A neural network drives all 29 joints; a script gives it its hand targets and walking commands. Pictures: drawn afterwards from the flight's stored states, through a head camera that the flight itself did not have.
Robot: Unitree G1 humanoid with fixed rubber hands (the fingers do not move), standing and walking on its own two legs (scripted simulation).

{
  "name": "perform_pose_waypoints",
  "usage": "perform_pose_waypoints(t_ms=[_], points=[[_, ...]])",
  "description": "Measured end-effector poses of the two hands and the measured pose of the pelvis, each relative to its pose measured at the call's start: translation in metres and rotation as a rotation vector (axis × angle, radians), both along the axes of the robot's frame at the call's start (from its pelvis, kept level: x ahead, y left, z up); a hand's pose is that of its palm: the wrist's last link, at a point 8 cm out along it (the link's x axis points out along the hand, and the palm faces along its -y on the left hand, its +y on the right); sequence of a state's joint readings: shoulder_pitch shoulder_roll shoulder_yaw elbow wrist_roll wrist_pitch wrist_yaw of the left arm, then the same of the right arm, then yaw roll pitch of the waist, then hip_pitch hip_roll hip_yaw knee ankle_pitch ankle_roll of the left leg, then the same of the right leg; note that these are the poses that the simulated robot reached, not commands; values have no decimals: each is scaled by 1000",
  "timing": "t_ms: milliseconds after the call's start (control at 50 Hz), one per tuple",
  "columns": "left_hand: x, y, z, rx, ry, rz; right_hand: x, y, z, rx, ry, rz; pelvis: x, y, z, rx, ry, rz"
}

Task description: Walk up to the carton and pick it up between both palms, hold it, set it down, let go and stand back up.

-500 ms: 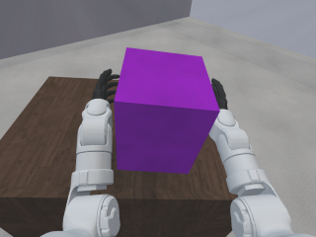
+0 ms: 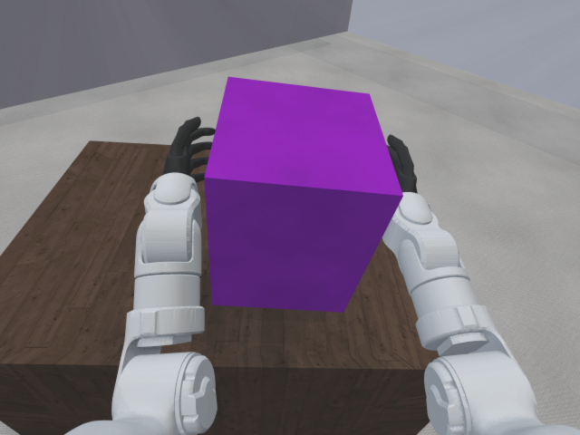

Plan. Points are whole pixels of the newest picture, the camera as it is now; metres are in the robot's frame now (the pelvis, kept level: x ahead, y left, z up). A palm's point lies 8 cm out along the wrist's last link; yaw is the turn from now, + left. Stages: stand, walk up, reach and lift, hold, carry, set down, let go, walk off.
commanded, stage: hold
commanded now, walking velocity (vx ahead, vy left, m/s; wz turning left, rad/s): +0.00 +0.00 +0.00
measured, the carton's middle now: (289, 201) +0.39 +0.00 +0.15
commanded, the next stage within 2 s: none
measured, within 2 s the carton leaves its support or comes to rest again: neither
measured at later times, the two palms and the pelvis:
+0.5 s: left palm (166, 172) +0.35 +0.15 +0.22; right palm (396, 181) +0.36 -0.14 +0.21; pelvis -0.01 +0.00 +0.00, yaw +0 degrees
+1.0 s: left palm (168, 174) +0.35 +0.15 +0.22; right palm (400, 181) +0.35 -0.14 +0.21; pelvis -0.01 +0.00 +0.00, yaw +0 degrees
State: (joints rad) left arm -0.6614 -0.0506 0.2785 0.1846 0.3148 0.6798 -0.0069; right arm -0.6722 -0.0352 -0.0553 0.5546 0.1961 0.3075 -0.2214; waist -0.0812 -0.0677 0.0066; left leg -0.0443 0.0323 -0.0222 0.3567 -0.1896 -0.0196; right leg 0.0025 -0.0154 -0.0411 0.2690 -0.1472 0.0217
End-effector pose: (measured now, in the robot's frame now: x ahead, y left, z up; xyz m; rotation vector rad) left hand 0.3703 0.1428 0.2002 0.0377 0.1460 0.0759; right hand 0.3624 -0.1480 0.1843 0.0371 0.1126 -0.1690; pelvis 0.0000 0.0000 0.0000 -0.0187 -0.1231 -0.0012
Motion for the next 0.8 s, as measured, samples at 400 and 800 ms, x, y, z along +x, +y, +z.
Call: perform_pose_waypoints(t_ms=[400,800], points=[[-21,13,15,-23,18,53,-6,12,21,14,9,47,-7,-3,-1,6,-22,-2],[-20,6,15,-29,14,35,-9,5,23,7,5,30,-4,-5,-1,3,-35,-1]])
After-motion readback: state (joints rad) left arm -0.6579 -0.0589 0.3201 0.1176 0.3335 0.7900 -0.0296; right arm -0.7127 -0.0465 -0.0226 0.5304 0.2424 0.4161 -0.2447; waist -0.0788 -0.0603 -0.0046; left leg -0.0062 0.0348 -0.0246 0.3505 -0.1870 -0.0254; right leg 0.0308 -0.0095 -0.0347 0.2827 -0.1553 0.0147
